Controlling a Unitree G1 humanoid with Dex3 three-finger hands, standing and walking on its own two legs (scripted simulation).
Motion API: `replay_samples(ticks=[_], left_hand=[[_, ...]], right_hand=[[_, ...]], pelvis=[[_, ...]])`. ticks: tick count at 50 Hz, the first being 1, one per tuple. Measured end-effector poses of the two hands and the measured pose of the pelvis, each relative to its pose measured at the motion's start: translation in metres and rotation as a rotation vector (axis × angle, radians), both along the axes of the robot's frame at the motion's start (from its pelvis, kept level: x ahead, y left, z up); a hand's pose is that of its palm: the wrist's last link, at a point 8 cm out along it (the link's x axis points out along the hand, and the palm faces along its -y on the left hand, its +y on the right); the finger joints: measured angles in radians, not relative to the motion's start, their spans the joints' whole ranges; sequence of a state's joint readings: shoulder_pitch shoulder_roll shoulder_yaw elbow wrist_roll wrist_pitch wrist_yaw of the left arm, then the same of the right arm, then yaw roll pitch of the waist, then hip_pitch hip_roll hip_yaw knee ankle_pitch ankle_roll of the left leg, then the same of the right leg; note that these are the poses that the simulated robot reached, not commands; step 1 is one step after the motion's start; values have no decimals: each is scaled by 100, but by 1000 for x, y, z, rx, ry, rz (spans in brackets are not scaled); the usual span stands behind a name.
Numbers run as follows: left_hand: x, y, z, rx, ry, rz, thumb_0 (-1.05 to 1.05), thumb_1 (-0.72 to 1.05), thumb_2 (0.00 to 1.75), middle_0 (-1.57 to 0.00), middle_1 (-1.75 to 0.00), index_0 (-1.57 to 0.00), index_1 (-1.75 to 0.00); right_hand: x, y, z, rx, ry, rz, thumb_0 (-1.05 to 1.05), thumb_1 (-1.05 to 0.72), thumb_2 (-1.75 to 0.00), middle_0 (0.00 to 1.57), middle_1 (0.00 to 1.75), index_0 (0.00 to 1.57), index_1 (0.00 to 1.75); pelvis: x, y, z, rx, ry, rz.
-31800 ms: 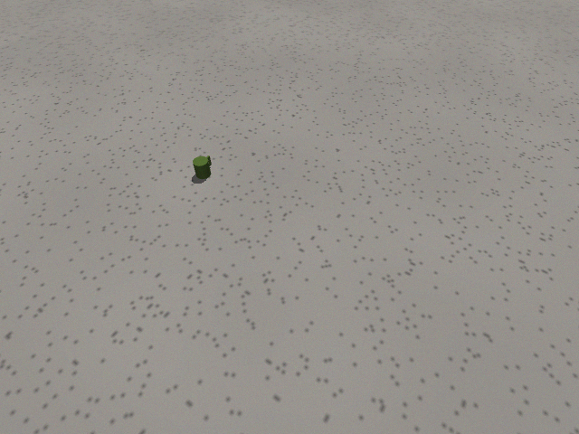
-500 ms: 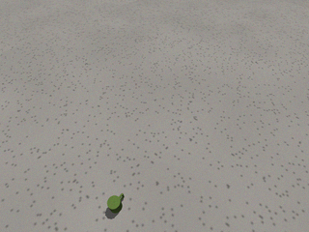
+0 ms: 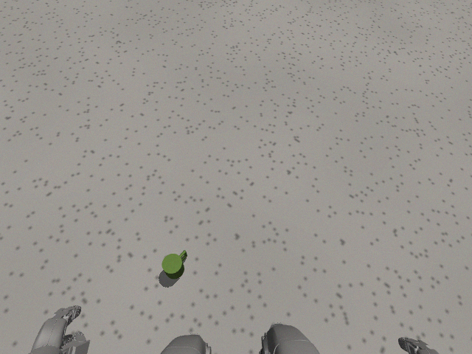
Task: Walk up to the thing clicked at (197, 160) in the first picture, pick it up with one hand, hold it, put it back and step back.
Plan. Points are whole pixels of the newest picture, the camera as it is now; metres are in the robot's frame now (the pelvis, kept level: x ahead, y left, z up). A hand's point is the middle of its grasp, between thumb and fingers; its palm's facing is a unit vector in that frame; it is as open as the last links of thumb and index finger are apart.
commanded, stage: step back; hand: left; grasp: from above
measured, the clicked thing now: (176, 263) +0.44 +0.20 -0.71
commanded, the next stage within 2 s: none
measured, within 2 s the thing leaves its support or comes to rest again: neither
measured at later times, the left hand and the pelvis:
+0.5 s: hand out of the picture +0.02 +0.24 -0.13, palm faces -0.09 -0.91 -0.40, open 7.3 cm; pelvis -0.10 -0.02 +0.00, yaw -5 degrees
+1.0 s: hand out of the picture -0.12 +0.27 -0.14, palm faces -0.04 -0.92 -0.38, open 7.4 cm; pelvis -0.24 +0.00 +0.01, yaw -3 degrees
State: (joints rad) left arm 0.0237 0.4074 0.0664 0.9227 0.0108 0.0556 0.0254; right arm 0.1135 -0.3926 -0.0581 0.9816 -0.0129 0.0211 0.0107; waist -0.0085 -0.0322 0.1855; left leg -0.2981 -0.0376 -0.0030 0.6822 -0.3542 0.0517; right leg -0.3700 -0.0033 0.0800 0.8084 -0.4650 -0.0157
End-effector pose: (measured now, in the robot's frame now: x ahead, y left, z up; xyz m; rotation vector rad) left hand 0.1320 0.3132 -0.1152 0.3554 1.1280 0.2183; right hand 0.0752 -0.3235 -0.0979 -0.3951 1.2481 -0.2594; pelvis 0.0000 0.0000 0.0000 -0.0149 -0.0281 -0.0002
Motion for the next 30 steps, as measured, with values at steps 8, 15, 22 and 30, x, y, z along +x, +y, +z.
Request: replay_samples(ticks=[8,15,22,30], left_hand=[[-17,-4,4,-23,18,-52,0,91,90,-20,-30,-21,-30],[-55,-11,2,-9,65,-78,0,91,90,-20,-30,-21,-30],[-100,-27,11,17,48,-87,0,91,90,-20,-30,-21,-30],[-134,-28,31,25,-12,-53,0,90,90,-21,-30,-21,-30]], right_hand=[[-35,18,13,-3,-11,-29,1,-90,-90,21,30,21,30],[-56,15,4,20,-85,-36,1,-90,-90,21,30,21,30],[-88,-6,-16,53,-102,-61,1,-90,-90,21,30,21,30],[-134,-10,-9,48,-41,-35,1,-91,-90,20,30,21,30]], pelvis=[[-23,7,12,-11,0,-33],[-50,3,6,1,-12,-72],[-84,-14,-3,-7,-24,-82],[-118,-12,9,28,-9,-52]])
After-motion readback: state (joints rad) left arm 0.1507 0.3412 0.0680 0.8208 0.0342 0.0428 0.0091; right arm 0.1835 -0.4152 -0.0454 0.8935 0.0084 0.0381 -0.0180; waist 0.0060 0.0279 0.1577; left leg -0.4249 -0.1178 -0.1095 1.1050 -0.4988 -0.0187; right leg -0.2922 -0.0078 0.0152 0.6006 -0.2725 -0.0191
